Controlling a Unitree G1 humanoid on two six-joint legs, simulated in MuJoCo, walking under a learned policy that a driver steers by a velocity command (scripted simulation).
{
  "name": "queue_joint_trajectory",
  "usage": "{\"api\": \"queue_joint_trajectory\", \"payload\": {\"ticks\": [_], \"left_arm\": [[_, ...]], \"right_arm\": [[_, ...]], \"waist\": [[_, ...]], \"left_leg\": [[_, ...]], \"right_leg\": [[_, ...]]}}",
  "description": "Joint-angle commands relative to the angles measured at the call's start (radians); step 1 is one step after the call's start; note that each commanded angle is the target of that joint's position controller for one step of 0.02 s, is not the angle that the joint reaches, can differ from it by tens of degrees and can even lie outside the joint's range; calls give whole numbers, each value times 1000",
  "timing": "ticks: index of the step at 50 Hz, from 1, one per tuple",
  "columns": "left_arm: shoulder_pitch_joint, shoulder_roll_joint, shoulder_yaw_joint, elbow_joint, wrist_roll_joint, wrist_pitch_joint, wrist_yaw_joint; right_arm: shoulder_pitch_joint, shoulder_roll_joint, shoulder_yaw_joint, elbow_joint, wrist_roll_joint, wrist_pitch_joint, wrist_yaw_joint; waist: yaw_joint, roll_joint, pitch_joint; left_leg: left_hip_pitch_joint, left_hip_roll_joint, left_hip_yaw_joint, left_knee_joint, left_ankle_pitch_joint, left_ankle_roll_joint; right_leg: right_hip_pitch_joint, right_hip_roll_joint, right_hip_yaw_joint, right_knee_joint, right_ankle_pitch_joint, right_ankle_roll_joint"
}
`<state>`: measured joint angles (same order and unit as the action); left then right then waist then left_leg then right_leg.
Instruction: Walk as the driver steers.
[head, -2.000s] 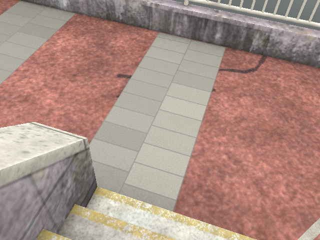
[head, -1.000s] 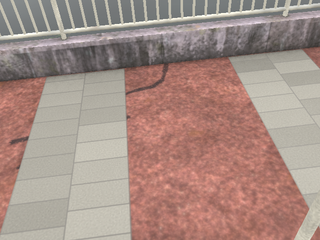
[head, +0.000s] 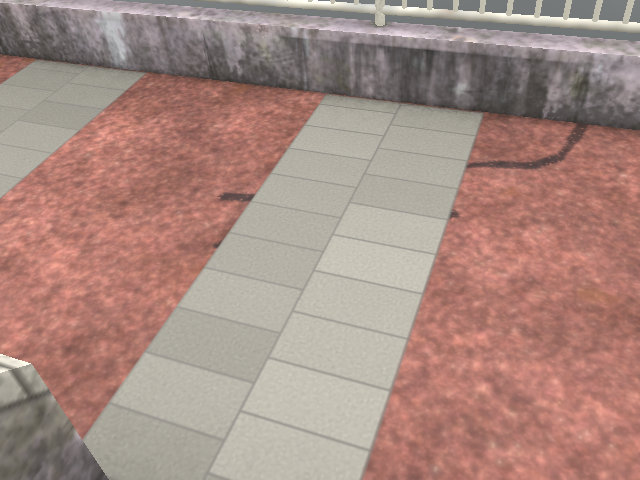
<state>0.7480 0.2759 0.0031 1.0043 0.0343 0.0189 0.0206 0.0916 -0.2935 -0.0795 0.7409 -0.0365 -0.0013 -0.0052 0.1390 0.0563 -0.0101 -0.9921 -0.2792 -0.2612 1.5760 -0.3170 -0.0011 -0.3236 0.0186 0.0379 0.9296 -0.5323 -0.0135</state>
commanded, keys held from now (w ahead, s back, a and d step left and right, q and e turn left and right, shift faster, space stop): w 0.22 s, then w+q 0.22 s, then w+e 0.56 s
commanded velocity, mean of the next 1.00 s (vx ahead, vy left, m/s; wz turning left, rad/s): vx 0.49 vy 0.00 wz -0.07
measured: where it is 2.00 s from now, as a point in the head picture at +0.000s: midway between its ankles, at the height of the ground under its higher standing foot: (451, 379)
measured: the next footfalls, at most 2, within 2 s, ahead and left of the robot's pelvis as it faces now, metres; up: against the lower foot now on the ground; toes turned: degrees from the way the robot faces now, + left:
left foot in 0.48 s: +0.35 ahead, +0.11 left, -0.20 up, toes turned +7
right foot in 0.92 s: +0.72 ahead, -0.07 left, -0.40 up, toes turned -5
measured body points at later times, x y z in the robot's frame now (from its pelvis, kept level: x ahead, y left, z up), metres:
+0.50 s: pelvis +0.27 +0.02 -0.13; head +0.27 +0.02 +0.32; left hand +0.13 +0.23 -0.27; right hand +0.47 -0.18 -0.24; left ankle +0.31 +0.10 -0.88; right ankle +0.04 -0.10 -0.61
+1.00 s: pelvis +0.62 +0.00 -0.36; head +0.64 -0.03 +0.09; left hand +0.75 +0.24 -0.48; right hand +0.54 -0.21 -0.52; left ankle +0.43 +0.12 -0.82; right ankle +0.67 -0.07 -1.10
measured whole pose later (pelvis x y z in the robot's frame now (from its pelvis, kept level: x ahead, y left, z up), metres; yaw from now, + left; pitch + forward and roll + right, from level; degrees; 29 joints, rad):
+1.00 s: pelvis +0.62 +0.00 -0.36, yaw -6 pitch +1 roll +3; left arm 0.16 0.22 0.05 1.00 0.03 -0.08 -0.04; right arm 0.42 -0.17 -0.01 1.08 -0.05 -0.06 -0.03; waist -0.04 0.00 0.03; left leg -0.34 -0.01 0.10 1.79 -0.78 0.09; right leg -0.36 0.04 0.01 0.50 -0.22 -0.09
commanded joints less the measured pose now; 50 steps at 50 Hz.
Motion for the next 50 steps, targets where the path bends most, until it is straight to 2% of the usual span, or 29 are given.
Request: {"api": "queue_joint_trajectory", "payload": {"ticks": [1,4,7,10,13,15,18,20,22,23,24,25,26,27,28,29,31,32,33,34,36,38,43,44,46,47,48,49,50], "left_arm": [[-433,89,-6,-182,-5,-73,-6],[-207,113,17,-80,-36,-81,-20],[9,83,21,8,-32,-78,-10],[70,64,23,42,-23,-81,16],[-60,50,19,-1,-28,-79,35],[-87,42,22,4,-8,-74,21],[-49,5,15,34,13,-86,13],[-76,13,17,56,8,-89,16],[-147,50,35,49,29,-91,12],[-152,49,33,59,21,-91,8],[-165,51,43,52,8,-85,6],[-123,12,52,31,-25,-89,10],[-137,23,42,-1,-46,-98,19],[-180,62,55,21,-37,-101,15],[-223,39,59,17,-1,-89,7],[-311,83,74,-6,29,-90,-6],[-379,8,72,-11,21,-58,-32],[-319,-18,71,29,32,-43,-40],[-312,-27,70,17,25,-43,-49],[-416,-22,70,-21,5,-58,-65],[-476,-53,60,-13,15,-84,-89],[-527,-48,50,-26,-3,-87,-87],[-685,-51,31,-65,-7,-95,-76],[-573,-44,36,-34,-13,-96,-79],[-261,71,71,85,6,-101,-85],[-150,158,99,116,13,-94,-78],[-139,158,94,98,9,-97,-63],[-106,116,86,81,-16,-89,-54],[-145,96,76,60,-15,-77,-42]], "right_arm": [[111,2,16,7,12,27,35],[12,-15,20,-1,-27,42,32],[-133,1,23,-28,-28,45,30],[-222,4,20,-25,-17,11,35],[-265,70,41,-12,-20,-29,66],[-249,97,46,6,16,-32,74],[-276,110,52,-7,26,-54,52],[-143,90,46,53,14,-65,45],[146,22,25,159,44,-39,34],[299,-12,9,235,12,-40,32],[357,-53,-12,251,-19,-39,36],[486,-106,-17,269,-12,-39,53],[521,-66,3,248,11,-38,57],[469,-31,19,217,19,-45,54],[408,-75,-3,217,8,-45,33],[360,-27,17,222,18,-63,22],[279,-6,30,238,18,-84,6],[293,-38,19,247,4,-93,2],[258,-11,21,245,10,-104,0],[213,48,31,247,33,-118,-5],[225,80,50,263,31,-127,-12],[285,55,51,290,26,-124,-22],[469,37,65,360,-39,-99,-30],[436,8,56,358,-54,-82,-33],[408,19,50,351,-33,-57,-39],[413,38,44,343,-14,-64,-18],[455,15,41,281,32,-73,-24],[317,-17,47,237,5,-73,-27],[263,-22,45,223,-20,-76,-21]], "waist": [[-289,-163,191],[-163,-107,176],[-39,-140,188],[19,-205,202],[9,-113,152],[37,-141,193],[119,-101,226],[71,-90,195],[-76,-83,35],[-144,-40,17],[-198,109,85],[-172,194,-86],[-204,118,-197],[-207,-4,-164],[-181,60,-123],[-159,-20,-27],[-93,-2,137],[-79,48,98],[-52,39,69],[-58,37,98],[-85,-3,68],[-104,51,91],[-212,-67,263],[-160,-27,194],[-30,-122,64],[-12,-331,-5],[-70,-388,-154],[27,-281,-218],[11,-166,-153]], "left_leg": [[53,36,21,147,321,-64],[-68,91,56,77,368,-54],[-187,151,90,-193,407,-24],[-171,246,152,-460,523,-35],[172,287,250,-768,895,2],[261,282,272,-900,840,23],[369,268,300,-1145,783,34],[497,300,267,-1149,831,58],[758,315,281,-1208,730,93],[937,281,353,-1260,746,98],[1115,369,246,-1467,699,149],[1623,563,120,-859,1275,206],[1731,684,19,-821,1369,262],[1567,669,27,-933,1013,265],[1355,708,-89,-1010,496,366],[1115,683,-80,-1072,358,329],[616,565,107,-1190,523,269],[595,558,122,-1137,614,272],[587,476,219,-1115,556,222],[501,408,292,-1089,235,161],[440,388,321,-1030,-22,115],[514,429,291,-944,-42,125],[804,455,259,-667,96,157],[852,487,232,-563,157,182],[689,426,286,-111,203,165],[449,222,437,305,-491,106],[24,248,321,402,-529,95],[-124,282,307,388,-440,98],[-135,326,292,252,-351,98]], "right_leg": [[-417,-157,395,-567,-216,-27],[-122,-143,329,-500,-170,-83],[162,-131,313,-455,-137,-144],[297,-168,312,-416,95,-187],[102,-143,216,-312,66,-178],[91,-129,185,-266,161,-180],[171,-107,76,-150,416,-162],[157,-118,66,20,506,-167],[173,-154,75,302,787,-182],[87,-123,39,528,863,-171],[-173,13,-6,900,305,-154],[-644,60,-39,1154,-434,-95],[-827,18,37,1098,-363,-97],[-814,-37,40,890,-245,-104],[-805,-65,26,896,-200,-93],[-727,-95,137,624,79,-72],[-395,-91,69,239,377,-5],[-333,-76,38,297,477,-21],[-304,-69,8,185,652,-40],[-247,-77,36,-43,903,-45],[-68,-38,16,-186,1227,-66],[-93,-39,15,-206,1229,-77],[-252,-66,-71,-507,1057,-97],[-153,-128,-10,-581,1053,-115],[295,-109,0,-695,953,-160],[554,-133,-59,-450,1377,-187],[935,-281,209,-153,1556,-287],[962,-310,311,-239,1238,-334],[820,-292,339,-357,929,-303]]}}
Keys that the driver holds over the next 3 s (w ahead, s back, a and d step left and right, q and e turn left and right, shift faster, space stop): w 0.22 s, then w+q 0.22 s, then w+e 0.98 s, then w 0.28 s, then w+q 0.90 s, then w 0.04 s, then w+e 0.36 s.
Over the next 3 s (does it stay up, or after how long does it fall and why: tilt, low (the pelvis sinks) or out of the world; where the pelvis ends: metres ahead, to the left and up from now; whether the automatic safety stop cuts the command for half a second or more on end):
stays up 1.66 -0.24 -0.36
